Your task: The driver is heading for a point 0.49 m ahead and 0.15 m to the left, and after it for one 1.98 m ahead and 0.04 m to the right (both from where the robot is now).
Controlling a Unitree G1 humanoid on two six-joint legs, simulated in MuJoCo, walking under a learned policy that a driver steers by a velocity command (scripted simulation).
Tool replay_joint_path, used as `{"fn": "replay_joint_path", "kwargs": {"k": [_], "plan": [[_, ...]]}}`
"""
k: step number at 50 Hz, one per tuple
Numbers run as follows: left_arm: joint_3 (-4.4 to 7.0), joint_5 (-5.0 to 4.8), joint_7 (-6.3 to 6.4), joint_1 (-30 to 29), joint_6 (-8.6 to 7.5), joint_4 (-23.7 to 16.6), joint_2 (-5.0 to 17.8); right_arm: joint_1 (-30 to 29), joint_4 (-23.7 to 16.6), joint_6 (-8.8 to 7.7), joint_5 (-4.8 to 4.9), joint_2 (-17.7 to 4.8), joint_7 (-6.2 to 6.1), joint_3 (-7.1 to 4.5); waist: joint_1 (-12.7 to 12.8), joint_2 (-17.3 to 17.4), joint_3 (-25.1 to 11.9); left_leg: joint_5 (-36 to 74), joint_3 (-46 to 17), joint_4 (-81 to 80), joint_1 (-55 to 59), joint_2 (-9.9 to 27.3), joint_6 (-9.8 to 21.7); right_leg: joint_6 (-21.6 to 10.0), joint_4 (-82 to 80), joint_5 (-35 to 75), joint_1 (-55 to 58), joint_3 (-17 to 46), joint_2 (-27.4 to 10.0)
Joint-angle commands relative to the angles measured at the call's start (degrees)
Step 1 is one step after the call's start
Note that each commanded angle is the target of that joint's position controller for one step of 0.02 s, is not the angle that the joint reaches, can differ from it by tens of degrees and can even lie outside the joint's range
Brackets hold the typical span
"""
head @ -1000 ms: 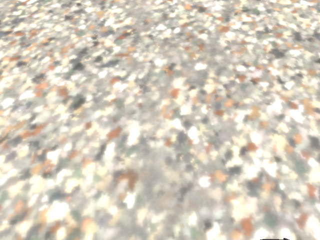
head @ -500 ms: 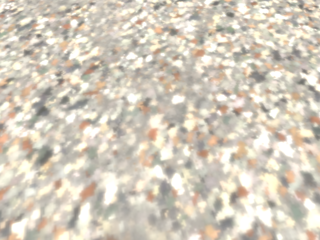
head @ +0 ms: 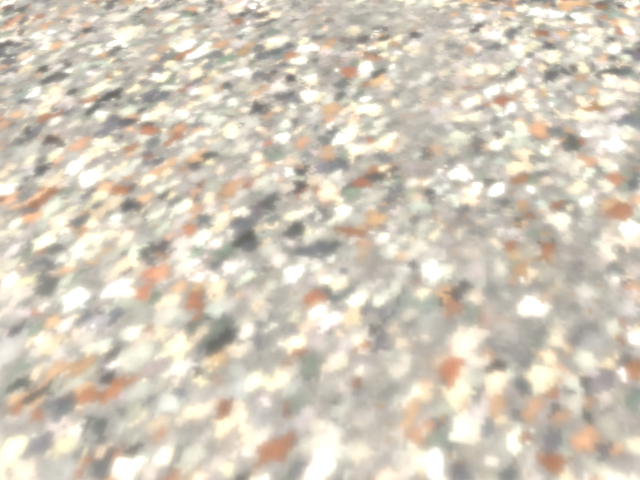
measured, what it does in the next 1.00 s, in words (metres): walks ahead, turning left: left foot, then right foot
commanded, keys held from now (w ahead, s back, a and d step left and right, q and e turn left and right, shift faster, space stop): s+q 0.30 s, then w+q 0.50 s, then w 0.20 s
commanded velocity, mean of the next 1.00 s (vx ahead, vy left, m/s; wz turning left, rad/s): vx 0.22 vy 0.00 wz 0.55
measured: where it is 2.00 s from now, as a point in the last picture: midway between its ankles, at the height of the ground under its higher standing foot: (186, 466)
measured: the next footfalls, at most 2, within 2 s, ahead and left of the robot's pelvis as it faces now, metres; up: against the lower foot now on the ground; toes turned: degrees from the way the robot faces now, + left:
left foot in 0.06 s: +0.20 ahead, +0.08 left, +0.00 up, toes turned +7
right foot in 0.58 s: +0.12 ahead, -0.10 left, +0.00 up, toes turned +21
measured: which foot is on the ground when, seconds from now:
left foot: up 0.00-0.04, down 0.06-0.56, up 0.58-1.00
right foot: down 0.00-0.06, up 0.08-0.56, down 0.58-1.00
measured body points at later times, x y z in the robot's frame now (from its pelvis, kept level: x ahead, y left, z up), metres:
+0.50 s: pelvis +0.07 +0.00 +0.00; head +0.09 +0.02 +0.45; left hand +0.11 +0.28 -0.12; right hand +0.24 -0.25 -0.11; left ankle +0.16 +0.07 -0.73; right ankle +0.10 -0.15 -0.69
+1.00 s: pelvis +0.15 +0.07 +0.00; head +0.18 +0.07 +0.45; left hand -0.03 +0.26 -0.13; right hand +0.44 -0.02 -0.11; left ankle +0.16 +0.22 -0.72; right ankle +0.08 -0.12 -0.74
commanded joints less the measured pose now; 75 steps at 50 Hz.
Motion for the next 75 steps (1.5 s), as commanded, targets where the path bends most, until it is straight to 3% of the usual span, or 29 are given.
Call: {"fn": "replay_joint_path", "kwargs": {"k": [1,3,4,5,6,8,10,15,18,21,24,27,28,29,30,33,41,47,49,51,52,53,54,55,58,65,70,73,75], "plan": [[2.43,-0.43,1.30,-0.42,0.73,-2.73,10.76,7.54,-1.06,-1.10,-0.54,-3.49,-0.24,-0.81,-4.55,-8.97,-3.59,-4.39,3.89,-3.86,11.29,-6.17,2.21,-4.28,12.07,62.15,-1.53,2.32,-13.48],[2.89,-1.26,1.07,-2.19,1.83,-3.89,11.51,18.10,1.74,-2.71,-1.46,-7.33,-1.27,-2.44,-9.78,-5.08,-10.35,8.11,0.63,-16.25,25.60,-6.50,4.92,-1.47,34.41,46.02,-6.17,1.93,-11.39],[2.05,-0.98,0.68,0.49,2.03,-6.00,7.26,18.25,1.67,-3.36,-1.23,-12.63,-1.99,-3.53,-6.84,4.10,-14.97,44.43,-12.95,-9.04,40.50,7.59,7.99,0.64,50.65,-4.06,-22.09,2.45,-6.10],[1.55,-2.59,0.79,5.26,3.07,-8.21,5.30,19.18,0.08,-2.42,0.76,-18.20,-2.30,-4.99,-5.49,9.76,-24.97,73.38,-32.96,-6.88,52.72,22.50,21.41,3.08,68.51,-22.63,-35.35,10.88,2.34],[1.73,-1.01,0.83,1.28,3.67,-8.26,7.79,18.34,-1.56,-0.91,2.52,-16.18,-3.17,-4.70,-6.93,0.35,-25.47,64.88,-28.52,-11.14,46.98,20.36,20.58,3.25,67.99,-15.81,-35.88,17.35,-1.06],[1.64,-0.07,0.86,-4.58,4.22,-9.21,7.08,8.94,-3.17,0.53,2.69,-9.54,-3.98,-2.90,-3.99,-2.59,-12.06,41.42,-22.18,-16.08,31.15,13.14,15.74,3.08,61.30,-8.43,-36.27,18.81,-3.54],[2.00,1.53,0.93,-4.34,6.42,-9.98,7.72,7.65,-3.41,1.13,2.42,-7.41,-4.36,-2.08,-2.00,-0.72,-9.08,35.71,-19.61,-17.92,23.32,9.12,12.70,3.18,57.03,-5.81,-33.24,19.16,-3.23],[1.82,0.58,1.29,-6.18,9.80,-12.18,7.02,6.88,-5.08,1.60,1.41,-11.28,-3.61,-2.86,-1.32,1.38,-11.76,24.28,-21.04,-19.09,18.73,6.61,9.35,2.95,53.96,-3.02,-32.14,20.09,-0.45],[2.07,1.73,0.37,-8.42,9.99,-13.68,8.09,6.77,-5.61,2.38,1.55,-10.97,-3.79,-2.98,-1.92,5.30,-11.58,-20.16,-25.88,-25.99,16.40,2.74,7.03,3.73,46.63,0.51,-32.07,20.31,-1.15],[2.21,1.56,-0.56,-9.75,9.27,-14.67,9.49,8.56,-5.60,2.93,1.37,-12.55,-3.61,-3.80,-2.88,7.38,-9.78,-34.64,-31.86,-30.78,17.50,3.59,6.81,4.46,39.05,-3.11,-30.75,18.75,0.09],[1.79,0.91,-0.71,-7.88,7.89,-14.57,8.90,9.22,-5.32,3.04,1.03,-13.16,-3.31,-4.45,-2.27,7.73,-9.00,-36.14,-32.33,-31.76,16.46,3.09,5.68,2.39,29.44,-7.55,-23.22,17.19,2.29],[1.96,0.36,0.22,5.52,6.66,-10.97,9.56,2.11,-7.61,3.65,1.02,-11.29,-2.64,-4.57,4.32,9.01,-5.23,-30.84,-26.14,-32.84,4.69,-3.67,-1.12,-2.23,7.49,-8.54,-2.38,11.94,7.09],[2.37,0.50,1.38,13.15,6.22,-8.29,10.81,-2.45,-9.38,3.68,1.28,-9.65,-2.99,-4.34,8.63,3.41,-1.46,-31.72,-20.95,-25.17,-3.22,-9.39,-6.14,-3.60,-6.50,-3.38,6.25,11.04,5.43],[2.56,-0.50,2.46,4.93,5.78,-9.66,12.84,7.03,-7.00,3.82,2.76,-3.69,-3.94,-3.24,1.67,-17.12,-1.93,-33.55,-13.35,2.94,-9.62,-13.96,-4.05,-3.16,-8.46,-14.71,6.85,30.68,-12.50],[2.23,1.15,2.68,-6.39,5.50,-15.30,14.94,6.32,-8.84,2.66,1.45,-5.70,-3.75,-3.24,-2.58,-10.74,0.45,-22.61,-13.10,12.13,-16.22,-12.03,-4.12,-7.79,-13.10,-23.97,-5.14,48.20,-25.68],[2.26,0.79,0.71,-14.03,3.37,-16.05,13.41,9.40,-7.43,1.77,-0.10,-11.36,-0.37,-4.45,-7.92,-6.98,-0.04,-8.42,-14.10,25.48,-8.98,-7.87,-4.08,-6.52,-12.65,-18.92,-14.63,35.75,-16.43],[2.61,0.98,-1.00,4.09,1.42,-11.15,12.75,-0.54,-9.75,2.01,-0.22,-7.80,1.34,-2.49,3.26,-8.07,3.54,-6.55,-9.94,20.54,-17.28,-3.46,-5.93,-6.59,-10.90,-2.25,-0.08,21.10,-14.37],[2.24,0.81,-1.43,5.34,1.04,-8.05,12.64,-7.07,-11.99,0.60,-0.23,-5.23,2.20,-0.54,4.27,-11.13,4.39,-10.78,-1.03,-0.58,-3.66,-3.12,-3.31,-6.91,-7.99,17.11,-1.74,13.15,-15.03],[2.25,0.30,-1.38,6.21,1.62,-6.38,13.34,-5.57,-11.79,0.23,-0.55,-5.21,1.78,-0.32,2.99,-12.37,3.21,-14.07,1.89,-4.54,3.51,-4.79,-0.58,-7.14,-4.48,28.94,-1.87,12.41,-15.90],[2.01,-0.31,-1.35,4.24,1.92,-5.46,14.06,7.11,-7.83,-1.04,-0.52,-6.37,0.46,-1.16,-4.67,-10.11,-3.74,-10.95,2.70,-11.15,20.08,-8.41,2.67,-6.06,10.76,51.23,-3.24,8.71,-14.80],[1.42,-0.81,-1.39,4.02,1.86,-5.63,12.84,17.25,-4.29,-1.83,-1.23,-8.70,-0.46,-2.07,-8.98,-7.49,-11.17,-9.12,-0.98,-11.79,36.57,-5.77,3.93,-4.76,22.63,45.44,-11.33,7.62,-12.71],[-0.32,-2.00,-2.29,3.19,1.51,-9.53,7.13,26.49,-3.35,-2.26,-2.15,-15.16,-1.72,-3.53,-12.58,4.47,-21.29,-23.89,-24.68,-15.18,56.18,13.06,8.58,-2.08,42.53,17.88,-30.34,7.21,-7.25],[0.57,-1.46,-2.39,1.70,1.38,-10.66,8.45,27.90,-2.28,-2.07,-0.08,-19.03,-2.51,-4.33,-11.41,10.44,-24.04,-14.92,-44.61,-23.27,55.77,22.42,11.23,-1.96,54.67,-9.88,-39.25,14.53,0.15],[1.53,-1.21,-2.08,-2.64,1.63,-10.99,11.02,23.41,-2.10,-2.13,0.34,-17.24,-2.97,-3.75,-10.10,3.79,-15.44,-7.62,-34.11,-21.47,49.34,19.57,9.53,-3.22,57.64,-6.19,-42.60,21.52,-2.50],[1.41,0.02,-2.85,-0.16,2.40,-8.27,8.38,13.01,-2.22,-3.28,0.98,-7.19,-2.97,-0.61,-2.95,3.93,-3.21,-0.19,-14.67,-26.36,30.62,11.15,3.10,-2.97,48.40,2.14,-36.67,20.49,-6.32],[1.33,0.71,-4.55,-7.18,4.35,-10.09,5.66,15.24,0.62,-5.76,1.27,-5.89,-3.47,0.07,-1.29,3.33,1.95,15.29,-1.41,-30.99,27.40,8.77,3.39,-1.07,42.84,14.45,-42.58,18.17,-5.06],[-0.25,1.26,-5.35,-15.01,3.62,-13.45,3.65,16.50,2.24,-5.67,2.04,-7.64,-4.75,0.16,-2.53,3.03,1.30,32.59,5.72,-25.29,28.83,7.95,2.09,-2.19,21.65,22.59,-32.94,10.66,-1.56],[0.56,1.88,-4.89,-8.05,3.64,-12.30,6.28,15.84,2.48,-4.75,2.00,-10.47,-5.83,-0.77,0.35,4.11,-3.51,47.20,6.44,-12.36,33.72,9.26,0.68,-5.29,19.46,16.35,-25.51,9.11,2.82],[1.96,2.52,-3.99,2.32,2.73,-9.66,9.35,13.82,1.43,-3.63,2.22,-11.58,-5.82,-1.28,5.22,1.50,-9.47,37.84,6.39,8.13,31.24,7.61,-0.66,-8.27,11.31,19.73,-13.41,11.32,4.74]]}}
Over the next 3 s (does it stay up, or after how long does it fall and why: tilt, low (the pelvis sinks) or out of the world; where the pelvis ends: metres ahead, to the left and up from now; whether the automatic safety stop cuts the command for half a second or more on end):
stays up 0.43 0.29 0.00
